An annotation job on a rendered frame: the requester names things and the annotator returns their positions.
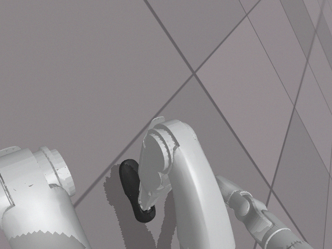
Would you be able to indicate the right robot arm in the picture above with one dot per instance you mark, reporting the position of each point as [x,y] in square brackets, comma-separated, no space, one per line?
[267,230]

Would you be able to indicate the right robot foot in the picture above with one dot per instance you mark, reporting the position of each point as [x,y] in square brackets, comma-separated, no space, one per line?
[128,172]

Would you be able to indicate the right robot hand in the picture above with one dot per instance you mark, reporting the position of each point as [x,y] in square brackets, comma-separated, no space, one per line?
[227,188]

